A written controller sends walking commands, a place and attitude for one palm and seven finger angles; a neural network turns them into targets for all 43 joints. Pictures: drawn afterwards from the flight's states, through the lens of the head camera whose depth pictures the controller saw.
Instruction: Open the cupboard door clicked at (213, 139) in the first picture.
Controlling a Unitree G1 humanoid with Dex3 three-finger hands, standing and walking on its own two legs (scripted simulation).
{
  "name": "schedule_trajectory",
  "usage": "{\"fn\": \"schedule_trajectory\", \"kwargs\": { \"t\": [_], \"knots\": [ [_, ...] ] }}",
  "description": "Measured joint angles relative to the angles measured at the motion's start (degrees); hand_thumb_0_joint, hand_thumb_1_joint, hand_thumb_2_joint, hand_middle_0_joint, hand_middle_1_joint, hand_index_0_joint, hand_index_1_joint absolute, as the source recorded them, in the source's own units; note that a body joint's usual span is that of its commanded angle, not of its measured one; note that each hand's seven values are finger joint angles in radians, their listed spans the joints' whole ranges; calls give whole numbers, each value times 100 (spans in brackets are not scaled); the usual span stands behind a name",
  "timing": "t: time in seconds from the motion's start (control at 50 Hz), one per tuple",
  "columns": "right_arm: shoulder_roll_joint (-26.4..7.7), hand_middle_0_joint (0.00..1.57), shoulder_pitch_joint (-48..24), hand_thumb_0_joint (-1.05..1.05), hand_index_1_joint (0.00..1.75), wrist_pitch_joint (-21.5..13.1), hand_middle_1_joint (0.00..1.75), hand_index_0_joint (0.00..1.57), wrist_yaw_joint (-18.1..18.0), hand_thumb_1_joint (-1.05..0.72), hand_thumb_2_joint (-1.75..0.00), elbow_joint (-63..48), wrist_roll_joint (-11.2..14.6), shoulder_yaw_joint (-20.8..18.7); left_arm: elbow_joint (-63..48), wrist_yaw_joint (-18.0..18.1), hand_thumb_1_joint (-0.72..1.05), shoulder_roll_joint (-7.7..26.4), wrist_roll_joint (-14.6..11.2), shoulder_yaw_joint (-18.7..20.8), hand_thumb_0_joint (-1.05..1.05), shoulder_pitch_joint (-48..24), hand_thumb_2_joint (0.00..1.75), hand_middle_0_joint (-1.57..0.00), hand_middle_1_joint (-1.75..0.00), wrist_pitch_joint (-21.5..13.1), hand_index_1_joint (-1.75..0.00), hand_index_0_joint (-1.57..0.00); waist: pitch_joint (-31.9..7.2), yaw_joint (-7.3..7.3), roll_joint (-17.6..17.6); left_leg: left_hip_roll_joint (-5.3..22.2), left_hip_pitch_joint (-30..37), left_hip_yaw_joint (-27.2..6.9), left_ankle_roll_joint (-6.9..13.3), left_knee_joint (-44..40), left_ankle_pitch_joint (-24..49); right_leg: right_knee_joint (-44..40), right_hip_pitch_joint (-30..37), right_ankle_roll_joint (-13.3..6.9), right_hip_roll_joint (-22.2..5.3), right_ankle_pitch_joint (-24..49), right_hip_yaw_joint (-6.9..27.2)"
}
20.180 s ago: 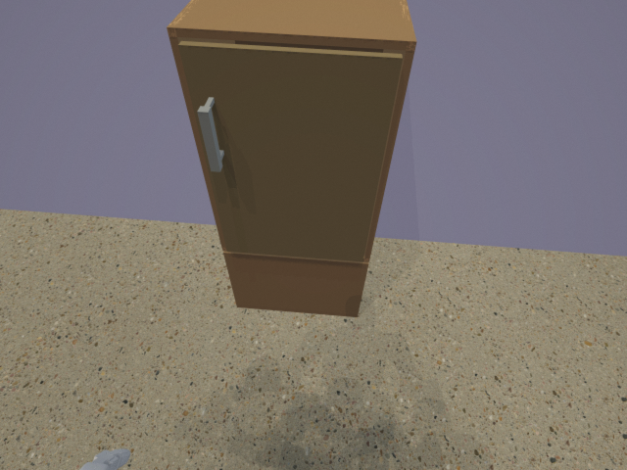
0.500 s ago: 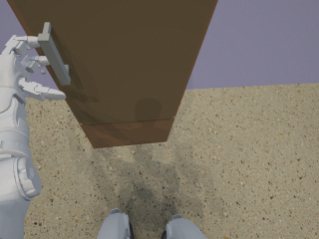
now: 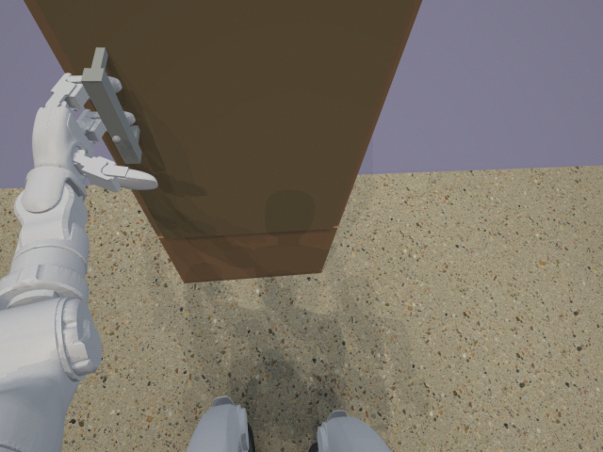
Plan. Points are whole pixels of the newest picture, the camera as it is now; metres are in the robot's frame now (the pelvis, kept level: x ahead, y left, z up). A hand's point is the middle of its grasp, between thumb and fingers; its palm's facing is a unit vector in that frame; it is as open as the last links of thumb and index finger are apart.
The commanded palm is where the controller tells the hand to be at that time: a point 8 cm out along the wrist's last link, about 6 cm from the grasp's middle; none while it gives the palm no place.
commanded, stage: slide the fingers in behind the handle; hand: left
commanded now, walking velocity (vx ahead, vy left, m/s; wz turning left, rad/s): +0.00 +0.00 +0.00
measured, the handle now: (117, 110) +0.54 +0.22 +0.08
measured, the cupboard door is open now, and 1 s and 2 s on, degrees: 0 1 6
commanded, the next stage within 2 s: close the thumb around the handle in 0.76 s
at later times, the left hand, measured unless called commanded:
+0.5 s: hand (137, 137) +0.50 +0.19 +0.09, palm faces +0.07 -1.00 -0.01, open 13.9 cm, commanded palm +0.47 +0.23 +0.08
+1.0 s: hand (137, 139) +0.49 +0.19 +0.09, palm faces +0.07 -1.00 -0.01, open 13.6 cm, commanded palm +0.47 +0.23 +0.08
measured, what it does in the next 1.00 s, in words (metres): stands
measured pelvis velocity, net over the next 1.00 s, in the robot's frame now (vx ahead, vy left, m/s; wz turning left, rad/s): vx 0.00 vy -0.01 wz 0.00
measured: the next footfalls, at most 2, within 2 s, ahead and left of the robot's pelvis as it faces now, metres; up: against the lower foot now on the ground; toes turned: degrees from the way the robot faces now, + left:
none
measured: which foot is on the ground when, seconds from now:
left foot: down 0.00-1.00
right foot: down 0.00-1.00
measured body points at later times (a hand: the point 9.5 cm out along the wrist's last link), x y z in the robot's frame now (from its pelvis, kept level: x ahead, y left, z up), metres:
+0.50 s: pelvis +0.00 -0.01 +0.00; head +0.11 +0.01 +0.44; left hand +0.49 +0.24 +0.09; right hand +0.00 -0.27 -0.11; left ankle +0.05 +0.09 -0.67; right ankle -0.03 -0.11 -0.67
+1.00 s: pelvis +0.00 -0.01 +0.00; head +0.11 +0.01 +0.44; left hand +0.48 +0.24 +0.09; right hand +0.02 -0.27 -0.11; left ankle +0.05 +0.09 -0.67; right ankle -0.03 -0.11 -0.67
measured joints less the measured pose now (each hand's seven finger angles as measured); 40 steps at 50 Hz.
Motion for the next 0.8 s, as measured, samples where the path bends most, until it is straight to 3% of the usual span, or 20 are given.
{"fn": "schedule_trajectory", "kwargs": {
  "t": [0.3, 0.42, 0.8],
  "knots": [
    [19, 21, 24, 0, 30, -23, 30, 20, 37, -90, -90, -28, -4, 10, 133, 195, -50, -155, 50, -34, -1, -73, 30, -30, -120, -6, -123, -32, -20, -77, 24, 11, 63, 4, -32, -30, 27, 18, 33, -34, 13, 3, 10],
    [19, 21, 57, 0, 30, -31, 30, 20, 82, -90, -90, 19, -29, -27, 26, 355, -50, -232, 30, -88, -1, -32, 30, -30, -120, -96, -122, -30, -14, -37, 38, 11, 27, 18, -41, -18, 36, 65, -24, -42, 10, -2, 25],
    [10, 21, 32, 0, 30, -27, 30, 20, 93, -90, -90, 86, -16, -77, -22, 387, -50, -340, -13, -222, -1, 64, 30, -30, -120, -150, -123, -29, -54, 32, 42, -20, 98, -3, -50, -54, 13, 23, 62, -47, -7, -34, 10]
  ]
}}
